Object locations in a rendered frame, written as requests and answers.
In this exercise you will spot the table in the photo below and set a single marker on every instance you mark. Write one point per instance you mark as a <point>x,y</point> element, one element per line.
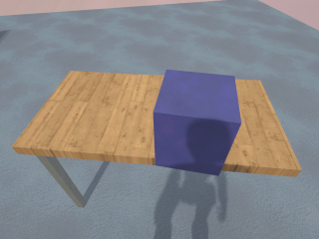
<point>110,117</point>

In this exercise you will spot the carton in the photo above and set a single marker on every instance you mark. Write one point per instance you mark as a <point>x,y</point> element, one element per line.
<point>196,120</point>

